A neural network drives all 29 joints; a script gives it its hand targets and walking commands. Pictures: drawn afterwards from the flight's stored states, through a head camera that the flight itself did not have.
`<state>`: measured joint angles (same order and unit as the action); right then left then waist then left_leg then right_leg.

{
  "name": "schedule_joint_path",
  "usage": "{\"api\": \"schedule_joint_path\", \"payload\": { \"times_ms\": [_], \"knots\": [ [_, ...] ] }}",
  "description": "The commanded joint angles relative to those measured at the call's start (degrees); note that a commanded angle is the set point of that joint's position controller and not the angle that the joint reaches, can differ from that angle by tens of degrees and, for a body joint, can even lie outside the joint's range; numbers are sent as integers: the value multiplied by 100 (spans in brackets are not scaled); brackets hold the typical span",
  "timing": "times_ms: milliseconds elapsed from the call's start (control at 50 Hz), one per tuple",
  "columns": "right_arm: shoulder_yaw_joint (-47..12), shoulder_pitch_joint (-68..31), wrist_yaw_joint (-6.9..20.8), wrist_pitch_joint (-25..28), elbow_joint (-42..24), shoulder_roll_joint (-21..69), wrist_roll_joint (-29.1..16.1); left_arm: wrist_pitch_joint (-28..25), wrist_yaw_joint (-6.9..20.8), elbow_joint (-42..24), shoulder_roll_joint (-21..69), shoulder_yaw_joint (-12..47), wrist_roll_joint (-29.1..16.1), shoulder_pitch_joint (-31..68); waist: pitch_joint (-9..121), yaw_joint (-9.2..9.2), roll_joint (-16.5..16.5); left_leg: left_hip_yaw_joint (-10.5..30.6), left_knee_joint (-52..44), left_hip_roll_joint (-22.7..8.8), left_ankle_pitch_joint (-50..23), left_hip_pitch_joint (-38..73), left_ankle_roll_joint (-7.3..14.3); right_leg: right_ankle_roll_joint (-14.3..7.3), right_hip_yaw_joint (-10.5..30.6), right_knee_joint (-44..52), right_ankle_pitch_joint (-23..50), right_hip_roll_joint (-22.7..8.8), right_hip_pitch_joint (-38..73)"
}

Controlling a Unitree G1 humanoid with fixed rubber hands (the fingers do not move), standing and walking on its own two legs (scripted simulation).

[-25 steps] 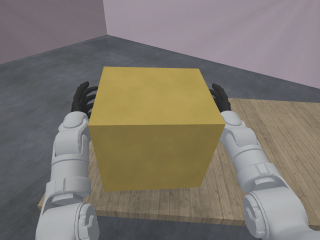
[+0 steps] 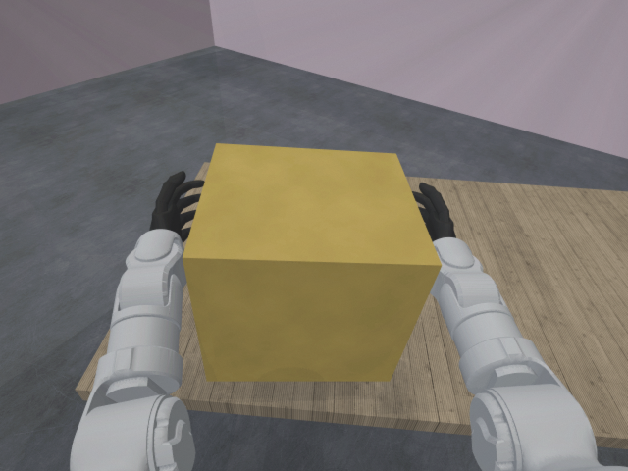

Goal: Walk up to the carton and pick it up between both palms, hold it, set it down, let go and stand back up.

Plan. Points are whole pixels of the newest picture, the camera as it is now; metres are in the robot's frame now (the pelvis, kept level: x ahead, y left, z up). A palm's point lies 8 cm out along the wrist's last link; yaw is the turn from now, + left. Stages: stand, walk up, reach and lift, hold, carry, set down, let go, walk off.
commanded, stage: set down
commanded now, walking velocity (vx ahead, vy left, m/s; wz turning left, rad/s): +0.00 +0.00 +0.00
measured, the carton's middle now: (304, 264) +0.40 +0.03 +0.09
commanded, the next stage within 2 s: none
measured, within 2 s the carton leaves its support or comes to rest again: rests again in 1.10 s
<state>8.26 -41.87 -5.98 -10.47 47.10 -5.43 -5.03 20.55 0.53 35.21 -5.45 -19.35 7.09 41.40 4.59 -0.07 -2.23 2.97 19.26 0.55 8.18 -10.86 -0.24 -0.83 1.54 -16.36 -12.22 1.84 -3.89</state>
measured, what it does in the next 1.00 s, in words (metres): stands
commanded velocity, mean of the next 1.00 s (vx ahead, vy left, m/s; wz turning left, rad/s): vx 0.00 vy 0.00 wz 0.00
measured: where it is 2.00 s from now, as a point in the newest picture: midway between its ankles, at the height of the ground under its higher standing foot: outside the picture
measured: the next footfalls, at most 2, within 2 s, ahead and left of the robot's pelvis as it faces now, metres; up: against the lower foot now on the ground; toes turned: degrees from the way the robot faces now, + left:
none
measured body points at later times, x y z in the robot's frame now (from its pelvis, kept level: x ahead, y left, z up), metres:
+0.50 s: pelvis +0.00 +0.00 +0.00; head +0.00 +0.02 +0.45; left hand +0.41 +0.20 +0.12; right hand +0.41 -0.15 +0.11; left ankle +0.02 +0.12 -0.75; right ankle -0.04 -0.11 -0.75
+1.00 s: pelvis +0.00 +0.01 +0.00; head +0.01 +0.02 +0.45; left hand +0.41 +0.21 +0.11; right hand +0.41 -0.15 +0.09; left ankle +0.02 +0.12 -0.75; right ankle -0.04 -0.11 -0.75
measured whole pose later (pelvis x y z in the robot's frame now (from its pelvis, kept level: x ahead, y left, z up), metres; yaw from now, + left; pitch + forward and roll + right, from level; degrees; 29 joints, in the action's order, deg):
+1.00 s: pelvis +0.00 +0.01 +0.00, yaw -1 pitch +5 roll +0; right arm 20.3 -38.2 -1.2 0.9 50.3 -1.9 9.5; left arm 5.8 1.3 46.7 -3.7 -20.9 10.1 41.8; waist 5.3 -3.6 -2.0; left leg 0.5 18.0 0.3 7.3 -15.7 0.3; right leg -0.3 1.0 -16.2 -11.4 1.1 -9.7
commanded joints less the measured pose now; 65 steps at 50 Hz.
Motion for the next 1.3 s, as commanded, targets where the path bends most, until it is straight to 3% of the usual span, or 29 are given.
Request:
{"api": "schedule_joint_path", "payload": {
  "times_ms": [0,40,60,100,140,160,180,200,240,320,380,400,420,460,540,600,720,740,800,880,920,1020,1080,1160,1220,1240,1280],
  "knots": [
    [-1459,-5228,653,638,-1845,3687,-45,-464,637,-989,3489,2373,-434,4744,3122,7,403,-402,132,86,-1873,1572,-217,453,-360,-49,2576,5,306],
    [-1265,-5217,676,643,-1607,3663,180,-499,678,-533,3439,2145,-340,4774,2816,-21,258,-469,13,85,-1576,1397,-161,464,-413,42,2272,-44,200],
    [-1189,-5164,702,687,-1533,3691,244,-571,679,-663,3459,2172,-325,4788,3076,-45,347,-463,7,79,-1633,1527,-163,475,-391,-9,2354,-32,238],
    [-1401,-5134,734,846,-1783,3757,174,-674,647,-762,3526,2257,-331,4613,3475,-119,361,-445,154,60,-2327,1681,-219,488,-413,-116,2963,12,400],
    [-1237,-4951,725,816,-1647,3625,328,-684,722,-524,3445,2177,-320,4480,3189,46,316,-442,135,80,-2207,1538,-235,539,-398,-127,3129,-54,521],
    [-1183,-5024,729,819,-1635,3569,412,-686,770,-342,3447,2082,-293,4461,3028,8,228,-460,46,63,-1953,1385,-211,525,-425,-82,2901,-58,492],
    [-1055,-5014,743,860,-1606,3545,444,-727,765,-509,3522,2186,-349,4630,3196,70,346,-447,35,71,-1946,1533,-234,491,-429,-81,2798,-46,405],
    [-1081,-4920,767,914,-1571,3593,433,-781,730,-668,3591,2282,-332,4631,3349,56,504,-450,110,24,-2171,1713,-293,445,-477,-64,2817,-29,277],
    [-1158,-4919,800,989,-1697,3618,465,-826,666,-599,3598,2267,-289,4473,3485,-3,431,-433,242,25,-2541,1870,-340,428,-493,-80,2998,18,205],
    [-987,-4836,856,1029,-1546,3534,599,-846,697,-206,3420,2002,-117,4285,3055,-163,262,-543,132,13,-2181,1498,-290,428,-484,-72,2669,-7,316],
    [-1034,-4847,888,1156,-1575,3594,604,-940,678,-283,3457,1958,-90,4248,3278,-238,412,-576,189,14,-2494,1533,-281,467,-483,-170,3035,-4,384],
    [-1085,-4640,895,1171,-1512,3584,642,-993,652,-476,3450,2030,-110,4232,3426,-184,356,-527,237,-13,-2708,1703,-310,453,-506,-183,3241,25,375],
    [-1128,-4811,916,1207,-1673,3605,625,-1044,650,-397,3419,2030,-132,4300,3564,-256,261,-559,239,9,-2648,1664,-290,485,-508,-196,3264,2,328],
    [-1104,-4691,927,1264,-1625,3633,696,-1134,594,-577,3466,2193,-161,4392,3655,-190,426,-567,283,17,-2788,1624,-314,465,-486,-211,3331,-13,417],
    [-1002,-4714,945,1331,-1549,3635,808,-1213,588,-306,3465,2096,-164,4394,3603,-258,281,-577,158,-6,-2314,1394,-234,455,-454,-196,3031,-61,343],
    [-930,-4655,952,1415,-1534,3624,864,-1277,585,-198,3546,2122,-147,4279,3646,-236,445,-615,224,-4,-2494,1420,-304,423,-446,-210,3125,-64,357],
    [-721,-4367,996,1457,-1207,3506,1133,-1347,582,45,3522,1981,17,4094,3421,-214,376,-594,239,-82,-2681,1689,-368,359,-570,-88,2778,-15,59],
    [-718,-4387,1010,1509,-1226,3545,1058,-1425,573,-188,3574,2123,-64,4271,3577,-194,459,-617,265,-76,-2866,1753,-380,378,-543,-97,2933,-12,71],
    [-753,-4311,1048,1627,-1255,3556,1147,-1535,519,-84,3578,2044,51,4074,3643,-244,384,-587,306,-88,-3130,1708,-347,373,-541,-122,3223,-8,98],
    [-712,-4349,1052,1711,-1156,3568,1262,-1604,569,262,3438,1822,128,4067,3473,-392,220,-695,111,-69,-2494,1300,-231,422,-523,-174,2997,-81,310],
    [-503,-4209,1082,1729,-1003,3582,1429,-1664,595,259,3462,1800,136,4056,3411,-326,282,-738,58,-59,-2343,1149,-240,383,-534,-167,2925,-91,331],
    [-289,-4141,1099,1821,-898,3612,1685,-1783,669,487,3314,1497,329,3972,3194,-399,209,-841,-64,-14,-2030,996,-176,435,-494,-176,2800,-151,454],
    [-10,-3995,1146,1846,-600,3591,1824,-1851,611,454,3407,1591,294,4216,3182,-225,418,-839,10,-70,-2308,1403,-312,341,-595,-35,2380,-118,1],
    [300,-3830,1173,1833,-381,3428,2039,-1808,643,736,3308,1250,559,3945,2775,-327,352,-865,-85,-110,-1920,1307,-278,306,-625,79,1864,-116,-1],
    [320,-3632,1197,1914,-325,3435,2039,-1805,588,563,3348,1338,572,3779,2953,-274,528,-901,39,-126,-2586,1650,-347,279,-655,72,2085,-98,-147],
    [242,-3636,1201,1951,-349,3411,2028,-1811,586,586,3383,1356,574,3711,2962,-295,442,-902,92,-131,-2700,1716,-350,302,-683,81,2122,-74,-204],
    [352,-3665,1197,1959,-417,3409,2113,-1845,603,584,3324,1281,615,3794,2898,-283,432,-891,50,-129,-2414,1599,-308,321,-687,129,1918,-88,-182]
  ]
}}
